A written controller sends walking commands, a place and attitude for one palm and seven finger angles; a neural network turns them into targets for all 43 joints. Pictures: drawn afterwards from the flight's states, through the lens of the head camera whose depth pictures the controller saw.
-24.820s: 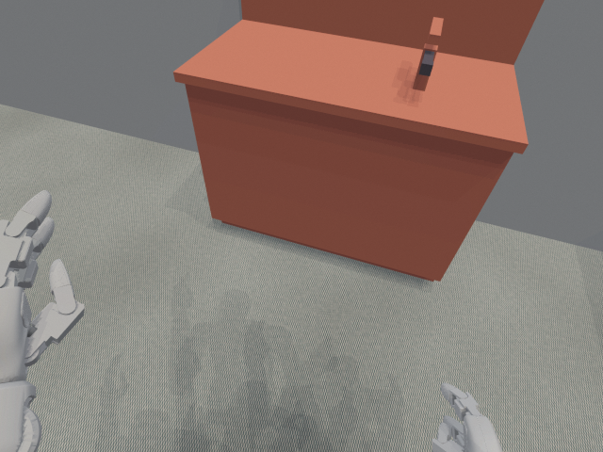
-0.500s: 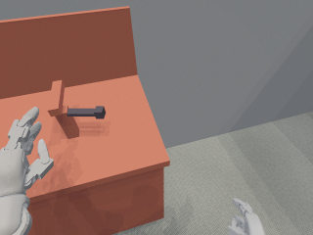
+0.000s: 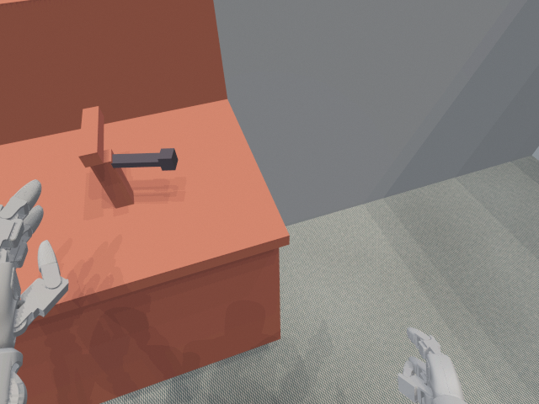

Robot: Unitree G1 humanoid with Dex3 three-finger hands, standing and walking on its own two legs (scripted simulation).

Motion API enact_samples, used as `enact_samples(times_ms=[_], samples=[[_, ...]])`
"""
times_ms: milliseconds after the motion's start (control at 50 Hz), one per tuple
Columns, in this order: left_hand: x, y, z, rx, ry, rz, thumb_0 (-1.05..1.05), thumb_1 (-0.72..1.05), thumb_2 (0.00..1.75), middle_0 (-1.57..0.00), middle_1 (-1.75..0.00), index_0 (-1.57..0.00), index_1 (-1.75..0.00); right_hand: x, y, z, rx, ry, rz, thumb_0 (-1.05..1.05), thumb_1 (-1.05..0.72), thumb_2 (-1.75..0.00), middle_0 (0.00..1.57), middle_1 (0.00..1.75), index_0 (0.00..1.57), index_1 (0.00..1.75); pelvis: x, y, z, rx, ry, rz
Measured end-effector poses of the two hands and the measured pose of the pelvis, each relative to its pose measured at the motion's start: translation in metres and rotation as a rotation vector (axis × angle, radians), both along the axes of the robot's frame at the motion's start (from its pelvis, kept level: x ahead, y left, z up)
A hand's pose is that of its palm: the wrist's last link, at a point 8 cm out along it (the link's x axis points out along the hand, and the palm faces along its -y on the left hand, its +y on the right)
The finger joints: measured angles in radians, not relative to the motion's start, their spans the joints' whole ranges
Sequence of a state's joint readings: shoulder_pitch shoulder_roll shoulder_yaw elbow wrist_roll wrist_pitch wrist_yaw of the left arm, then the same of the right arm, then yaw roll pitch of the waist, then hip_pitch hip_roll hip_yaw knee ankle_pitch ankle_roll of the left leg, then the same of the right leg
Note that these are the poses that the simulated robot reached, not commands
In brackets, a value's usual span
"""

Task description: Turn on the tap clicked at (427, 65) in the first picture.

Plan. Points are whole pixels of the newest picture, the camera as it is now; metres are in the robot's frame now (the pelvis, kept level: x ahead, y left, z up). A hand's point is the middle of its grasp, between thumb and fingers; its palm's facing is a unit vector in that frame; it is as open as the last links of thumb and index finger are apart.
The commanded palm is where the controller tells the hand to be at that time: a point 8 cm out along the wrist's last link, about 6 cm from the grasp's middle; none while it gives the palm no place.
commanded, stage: step back with the hand held close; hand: left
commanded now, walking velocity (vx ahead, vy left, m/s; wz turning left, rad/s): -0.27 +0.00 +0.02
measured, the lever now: (168, 159) +0.49 +0.23 +0.09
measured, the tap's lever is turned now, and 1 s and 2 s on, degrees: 72 72 72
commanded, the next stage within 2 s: stop stepping back and stand still in 0.70 s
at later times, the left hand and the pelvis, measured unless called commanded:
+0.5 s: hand (50, 351) +0.14 +0.23 +0.15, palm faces +0.35 -0.83 -0.43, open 7.4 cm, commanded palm +0.08 +0.28 +0.18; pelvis -0.08 +0.00 +0.00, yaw +0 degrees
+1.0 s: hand out of the picture +0.01 +0.24 +0.15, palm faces +0.40 -0.83 -0.38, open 7.4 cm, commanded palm -0.03 +0.27 +0.18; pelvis -0.19 -0.01 +0.01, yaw +1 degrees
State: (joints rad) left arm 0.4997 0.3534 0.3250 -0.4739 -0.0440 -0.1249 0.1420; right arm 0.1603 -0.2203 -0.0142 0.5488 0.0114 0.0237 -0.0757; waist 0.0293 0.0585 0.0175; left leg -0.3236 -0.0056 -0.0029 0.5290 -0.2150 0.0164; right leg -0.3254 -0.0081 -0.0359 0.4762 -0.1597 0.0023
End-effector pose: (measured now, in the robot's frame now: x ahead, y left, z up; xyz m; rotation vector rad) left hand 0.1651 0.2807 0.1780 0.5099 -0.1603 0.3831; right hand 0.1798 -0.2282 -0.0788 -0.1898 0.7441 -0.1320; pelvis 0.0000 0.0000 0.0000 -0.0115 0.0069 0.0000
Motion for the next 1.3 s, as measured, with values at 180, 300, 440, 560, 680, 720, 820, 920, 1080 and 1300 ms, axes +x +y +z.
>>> enact_samples(times_ms=[180,300,440,560,680,720,820,920,1080,1300], samples=[[-0.027,0.009,-0.018,-0.033,-0.018,-0.026,0.01,0.89,0.90,-0.21,-0.30,-0.21,-0.30,-0.046,0.002,-0.003,-0.062,0.022,-0.007,0.01,-0.91,-0.90,0.20,0.30,0.20,0.30,-0.031,0.012,-0.008,-0.018,-0.007,0.018],[-0.048,0.025,0.010,0.068,-0.097,0.028,0.02,0.89,0.90,-0.21,-0.30,-0.21,-0.30,-0.066,0.014,-0.004,-0.031,0.039,0.017,0.01,-0.91,-0.90,0.20,0.30,0.20,0.30,-0.041,0.009,-0.002,-0.038,0.020,0.072],[-0.063,0.003,-0.005,0.007,-0.013,0.026,0.01,0.90,0.90,-0.20,-0.30,-0.20,-0.30,-0.064,0.019,-0.017,0.028,0.028,0.072,0.01,-0.90,-0.90,0.20,0.30,0.20,0.30,-0.066,-0.001,-0.002,-0.026,0.057,0.002],[-0.067,-0.019,-0.009,-0.022,-0.013,-0.111,0.02,0.89,0.90,-0.21,-0.30,-0.21,-0.30,-0.075,0.010,-0.003,0.016,0.014,0.026,0.02,-0.90,-0.90,0.20,0.30,0.20,0.30,-0.082,-0.006,0.000,-0.010,0.041,-0.004],[-0.085,-0.007,-0.003,0.007,-0.049,-0.130,0.01,0.89,0.90,-0.21,-0.30,-0.21,-0.30,-0.094,-0.003,0.018,-0.041,-0.053,-0.006,0.01,-0.91,-0.90,0.20,0.30,0.20,0.30,-0.109,-0.002,-0.001,0.010,0.025,-0.024],[-0.097,-0.006,-0.001,0.010,-0.042,-0.119,0.01,0.89,0.90,-0.21,-0.30,-0.21,-0.30,-0.104,-0.006,0.022,-0.045,-0.082,-0.004,0.01,-0.91,-0.90,0.20,0.30,0.20,0.30,-0.122,-0.002,-0.002,0.009,0.018,-0.027],[-0.141,-0.014,0.000,0.017,-0.021,-0.085,0.01,0.89,0.90,-0.21,-0.30,-0.21,-0.30,-0.139,-0.011,0.014,-0.022,-0.108,-0.001,0.01,-0.91,-0.90,0.20,0.30,0.20,0.30,-0.155,-0.009,-0.007,0.006,0.011,-0.020],[-0.186,-0.019,-0.006,-0.040,0.017,-0.045,0.01,0.89,0.90,-0.21,-0.30,-0.21,-0.30,-0.191,-0.015,0.006,-0.013,0.000,-0.009,0.01,-0.91,-0.90,0.20,0.30,0.20,0.30,-0.179,-0.012,0.003,0.027,0.016,-0.015],[-0.203,0.011,-0.017,-0.109,-0.075,0.032,0.01,0.89,0.90,-0.21,-0.30,-0.21,-0.30,-0.251,-0.019,-0.002,-0.097,0.050,-0.030,0.01,-0.90,-0.90,0.20,0.30,0.20,0.30,-0.204,0.003,-0.003,-0.009,0.023,0.058],[-0.215,0.007,0.006,0.005,-0.095,0.006,0.02,0.90,0.90,-0.20,-0.30,-0.20,-0.30,-0.269,0.007,-0.017,0.021,0.033,-0.019,0.01,-0.90,-0.90,0.20,0.30,0.20,0.30,-0.213,0.003,-0.004,0.008,-0.017,0.035]])
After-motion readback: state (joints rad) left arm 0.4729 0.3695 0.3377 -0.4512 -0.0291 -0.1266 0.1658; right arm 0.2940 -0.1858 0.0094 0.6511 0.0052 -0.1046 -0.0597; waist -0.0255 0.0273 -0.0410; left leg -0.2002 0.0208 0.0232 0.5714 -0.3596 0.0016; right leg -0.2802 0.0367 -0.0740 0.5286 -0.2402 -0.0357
